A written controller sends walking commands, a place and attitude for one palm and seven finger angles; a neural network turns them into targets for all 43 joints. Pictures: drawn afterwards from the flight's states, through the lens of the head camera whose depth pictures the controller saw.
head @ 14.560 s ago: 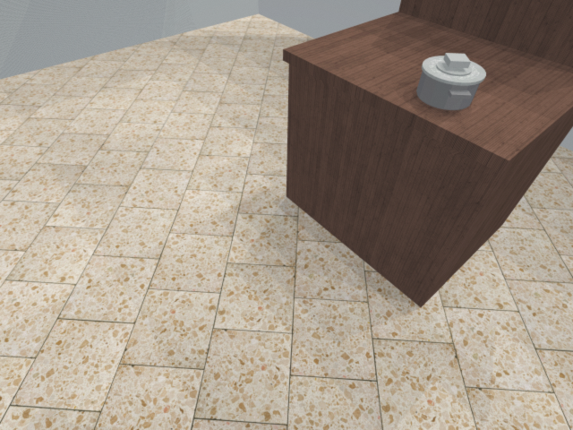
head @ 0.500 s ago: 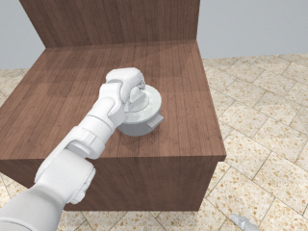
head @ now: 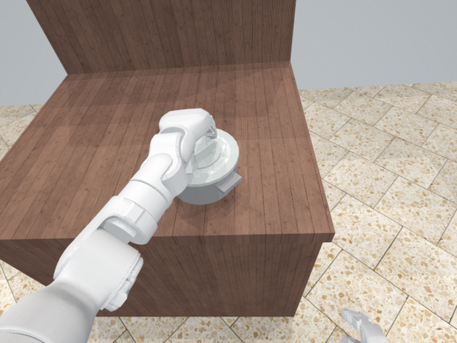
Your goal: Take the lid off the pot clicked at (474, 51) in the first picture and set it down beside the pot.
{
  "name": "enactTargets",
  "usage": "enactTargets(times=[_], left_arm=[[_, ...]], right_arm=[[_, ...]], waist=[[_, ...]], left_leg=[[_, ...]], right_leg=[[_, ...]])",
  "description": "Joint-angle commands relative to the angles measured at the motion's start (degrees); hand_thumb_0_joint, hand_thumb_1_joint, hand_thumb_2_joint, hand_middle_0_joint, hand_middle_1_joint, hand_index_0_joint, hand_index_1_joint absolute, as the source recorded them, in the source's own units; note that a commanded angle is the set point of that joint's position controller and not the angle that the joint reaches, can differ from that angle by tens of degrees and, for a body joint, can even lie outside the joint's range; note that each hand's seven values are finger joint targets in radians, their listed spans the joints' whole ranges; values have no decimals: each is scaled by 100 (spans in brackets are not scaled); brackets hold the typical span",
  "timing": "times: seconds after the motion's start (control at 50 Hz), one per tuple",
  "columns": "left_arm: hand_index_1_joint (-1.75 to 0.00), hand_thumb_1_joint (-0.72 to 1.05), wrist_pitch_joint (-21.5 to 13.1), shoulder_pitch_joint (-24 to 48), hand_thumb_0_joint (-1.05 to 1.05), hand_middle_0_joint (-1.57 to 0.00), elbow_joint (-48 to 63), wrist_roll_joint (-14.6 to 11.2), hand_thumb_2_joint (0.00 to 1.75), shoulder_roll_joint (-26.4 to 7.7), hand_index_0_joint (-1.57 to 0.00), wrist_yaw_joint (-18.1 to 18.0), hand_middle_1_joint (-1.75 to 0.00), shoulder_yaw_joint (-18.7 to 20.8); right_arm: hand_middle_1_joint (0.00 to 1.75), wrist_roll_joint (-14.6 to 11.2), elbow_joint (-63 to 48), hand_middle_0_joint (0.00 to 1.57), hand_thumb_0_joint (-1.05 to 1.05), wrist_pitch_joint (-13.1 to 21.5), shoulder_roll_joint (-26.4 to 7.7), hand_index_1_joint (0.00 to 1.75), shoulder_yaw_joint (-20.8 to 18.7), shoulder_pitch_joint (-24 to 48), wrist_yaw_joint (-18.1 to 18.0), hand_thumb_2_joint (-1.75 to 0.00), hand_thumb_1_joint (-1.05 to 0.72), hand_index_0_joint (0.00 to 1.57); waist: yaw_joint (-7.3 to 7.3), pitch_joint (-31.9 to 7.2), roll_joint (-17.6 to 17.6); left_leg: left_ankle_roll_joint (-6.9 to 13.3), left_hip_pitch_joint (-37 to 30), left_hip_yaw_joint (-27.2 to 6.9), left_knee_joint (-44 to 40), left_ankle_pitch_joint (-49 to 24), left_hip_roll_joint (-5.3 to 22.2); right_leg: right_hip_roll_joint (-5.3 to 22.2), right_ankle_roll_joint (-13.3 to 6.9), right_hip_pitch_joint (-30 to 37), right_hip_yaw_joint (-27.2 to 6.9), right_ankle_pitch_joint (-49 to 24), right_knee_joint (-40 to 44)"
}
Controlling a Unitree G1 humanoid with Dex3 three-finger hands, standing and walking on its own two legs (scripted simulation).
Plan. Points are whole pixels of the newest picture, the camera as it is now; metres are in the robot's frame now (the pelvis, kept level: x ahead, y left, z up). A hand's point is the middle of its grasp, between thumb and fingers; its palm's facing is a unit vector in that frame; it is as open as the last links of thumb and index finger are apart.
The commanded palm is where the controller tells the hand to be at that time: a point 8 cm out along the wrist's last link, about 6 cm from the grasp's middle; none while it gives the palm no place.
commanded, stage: close the fingers and squeeze the knob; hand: left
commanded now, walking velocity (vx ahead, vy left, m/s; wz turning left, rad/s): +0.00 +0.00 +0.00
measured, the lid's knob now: (197, 145) +0.48 +0.07 +0.09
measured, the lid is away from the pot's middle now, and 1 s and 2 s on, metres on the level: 0.00 0.00 0.01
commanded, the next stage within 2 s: lift the lid straight up in 1.30 s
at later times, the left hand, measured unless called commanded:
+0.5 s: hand (192, 151) +0.44 +0.07 +0.11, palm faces -0.30 -0.05 -0.95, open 9.2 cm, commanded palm +0.42 +0.08 +0.17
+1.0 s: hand (191, 152) +0.44 +0.07 +0.11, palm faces -0.30 -0.04 -0.95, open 9.1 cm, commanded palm +0.42 +0.08 +0.17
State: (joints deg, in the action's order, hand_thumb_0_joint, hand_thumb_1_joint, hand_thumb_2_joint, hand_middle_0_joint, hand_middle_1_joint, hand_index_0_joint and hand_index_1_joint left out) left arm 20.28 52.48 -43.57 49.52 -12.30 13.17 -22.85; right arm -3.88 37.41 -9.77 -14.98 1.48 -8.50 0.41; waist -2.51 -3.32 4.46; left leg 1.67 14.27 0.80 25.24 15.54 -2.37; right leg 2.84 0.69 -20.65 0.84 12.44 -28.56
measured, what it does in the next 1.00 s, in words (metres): stands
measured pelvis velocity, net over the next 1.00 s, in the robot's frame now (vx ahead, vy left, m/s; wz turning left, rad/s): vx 0.00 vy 0.00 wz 0.00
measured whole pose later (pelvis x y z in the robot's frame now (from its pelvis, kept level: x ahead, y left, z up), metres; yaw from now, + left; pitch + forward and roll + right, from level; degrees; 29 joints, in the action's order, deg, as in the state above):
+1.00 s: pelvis +0.00 +0.00 +0.00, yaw +0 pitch +5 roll +1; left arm 20.2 53.5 -45.0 49.6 -11.9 13.3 -23.7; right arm -3.8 37.8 -9.5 -14.9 1.6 -8.6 0.3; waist -2.5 -3.2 4.3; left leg 1.9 14.7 0.7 25.1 15.5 -2.6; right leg 3.0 0.9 -20.9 0.9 12.4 -28.2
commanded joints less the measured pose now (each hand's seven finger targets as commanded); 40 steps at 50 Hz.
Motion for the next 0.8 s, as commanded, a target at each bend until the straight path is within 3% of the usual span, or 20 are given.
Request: enactTargets(times=[0.0, 0.04, 0.06, 0.16, 0.2, 0.22, 0.24, 0.28, 0.36, 0.42, 0.48, 0.58, 0.68, 0.72, 0.74, 0.78], left_arm=[[-8, -31, 9, 2492, 0, -85, 1046, 116, 149, -925, -85, -110, -8, 455], [-8, -31, -14, 2519, 0, -85, 1054, 141, 149, -865, -85, -87, -8, 373], [-35, -18, 25, 2496, 0, -69, 852, 145, 119, -936, -69, -100, -35, 435], [-52, -13, 51, 2836, 0, -65, 687, 174, 118, -1040, -65, -126, -52, 477], [-58, -11, 36, 2868, 0, -64, 630, 167, 117, -1015, -64, -120, -58, 473], [-60, -10, -56, 3098, 0, -64, 940, 145, 117, -1202, -64, -127, -60, 630], [-62, -9, -65, 3030, 0, -64, 850, 202, 117, -1069, -64, -127, -62, 473], [-66, -7, -20, 2844, 0, -63, 474, 193, 116, -882, -63, -132, -66, 381], [-73, -2, -96, 2914, 0, -64, 835, 60, 114, -936, -64, -132, -73, 482], [-78, 2, -130, 2781, 0, -64, 974, 46, 112, -1019, -64, -135, -78, 606], [-82, 5, -86, 2727, 0, -65, 878, 108, 110, -845, -65, -154, -82, 404], [-87, 11, -23, 2754, 0, -67, 753, 99, 106, -845, -67, -187, -87, 396], [-88, 15, -65, 3017, 0, -68, 1009, 163, 104, -821, -68, -230, -88, 342], [-86, 14, -98, 2768, 0, -67, 1142, 88, 108, -1031, -67, -226, -86, 612], [-85, 14, -85, 2666, 0, -67, 1047, 115, 109, -1012, -67, -219, -85, 566], [-85, 15, 16, 2644, 0, -67, 782, 69, 111, -635, -67, -186, -84, 264]], right_arm=[[30, -16, -827, 20, 0, 210, -541, 30, -183, 532, -10, -90, -90, 20], [30, -8, -844, 20, 0, 200, -543, 30, -187, 571, -10, -90, -90, 20], [30, -29, -809, 20, 0, 185, -553, 30, -179, 555, -16, -90, -90, 20], [30, -33, -736, 20, 0, 181, -571, 30, -167, 510, -73, -90, -90, 20], [30, -21, -727, 20, 0, 202, -555, 30, -160, 461, -103, -90, -90, 20], [30, 3, -758, 20, 0, 216, -577, 30, -167, 443, -115, -90, -90, 20], [30, 0, -778, 20, 0, 232, -539, 30, -169, 492, -114, -90, -90, 20], [30, -17, -687, 20, 0, 227, -554, 30, -171, 377, -108, -90, -90, 20], [30, 7, -759, 20, 0, 265, -557, 30, -194, 410, -91, -90, -90, 20], [30, 15, -773, 20, 0, 266, -573, 30, -207, 383, -73, -90, -90, 20], [30, -14, -729, 20, 0, 251, -553, 30, -213, 395, -49, -90, -90, 20], [30, -26, -692, 20, 0, 236, -569, 30, -211, 395, -37, -90, -90, 20], [30, -3, -693, 20, 0, 275, -551, 30, -222, 374, -31, -90, -90, 20], [30, 30, -745, 20, 0, 294, -571, 30, -230, 379, -14, -90, -90, 20], [30, 22, -752, 20, 0, 279, -563, 30, -214, 447, -12, -90, -90, 20], [30, -21, -694, 20, 0, 233, -558, 30, -204, 435, -8, -90, -90, 20]], waist=[[9, -2132, -890], [-23, -2071, -925], [-25, -1912, -993], [-69, -1845, -872], [-71, -1920, -885], [-52, -2159, -861], [-62, -2201, -703], [-105, -1975, -849], [-66, -2253, -906], [-27, -2208, -953], [-61, -2007, -1050], [-68, -1893, -915], [-68, -2288, -748], [16, -2448, -800], [12, -2368, -833], [-85, -1971, -1066]], left_leg=[[168, -164, 3, -202, -1789, -62], [167, -151, 6, -212, -1743, -49], [161, -58, 13, -229, -1600, -42], [161, -32, 34, -261, -1342, -52], [169, -81, 35, -258, -1344, -67], [176, -120, -12, -261, -1468, -58], [169, -177, 10, -241, -1454, -69], [161, -124, 3, -237, -1467, -47], [185, -185, -20, -220, -1662, -71], [195, -192, -27, -233, -1810, -49], [190, -159, -1, -257, -1668, -41], [177, -136, 1, -283, -1498, -38], [173, -351, -70, -223, -1783, -37], [178, -344, -89, -195, -2021, -38], [174, -295, -52, -204, -1943, -39], [176, -146, -2, -239, -1784, -32]], right_leg=[[-211, -284, 1624, 133, -2165, 40], [-216, -284, 1580, 142, -2129, 57], [-221, -278, 1514, 149, -1992, 81], [-220, -278, 1374, 125, -1713, 110], [-223, -273, 1391, 120, -1709, 111], [-200, -289, 1546, 106, -1821, 89], [-216, -288, 1498, 90, -1798, 65], [-235, -288, 1343, 138, -1785, 83], [-216, -279, 1590, 116, -2058, 64], [-206, -288, 1613, 130, -2177, 96], [-230, -268, 1491, 145, -2052, 121], [-246, -281, 1352, 162, -1819, 126], [-251, -313, 1424, 161, -1982, 39], [-221, -317, 1664, 141, -2243, 34], [-231, -304, 1648, 135, -2224, 38], [-242, -276, 1458, 176, -2168, 101]])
